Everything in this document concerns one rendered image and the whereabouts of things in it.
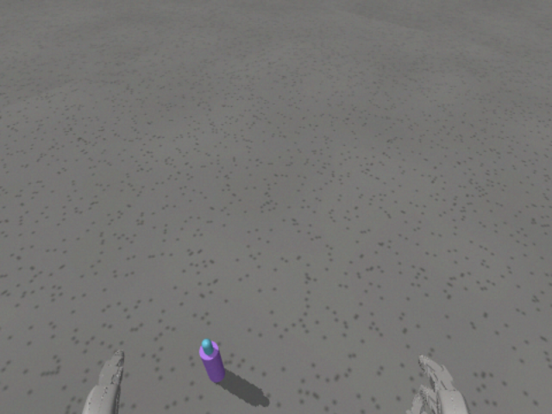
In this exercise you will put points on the left robot hand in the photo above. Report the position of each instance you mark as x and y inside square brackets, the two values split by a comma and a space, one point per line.
[104, 397]

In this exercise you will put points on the bottle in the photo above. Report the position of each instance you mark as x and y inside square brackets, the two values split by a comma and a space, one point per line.
[212, 360]

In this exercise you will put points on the right robot hand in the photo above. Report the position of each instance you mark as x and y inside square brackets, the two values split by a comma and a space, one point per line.
[445, 399]

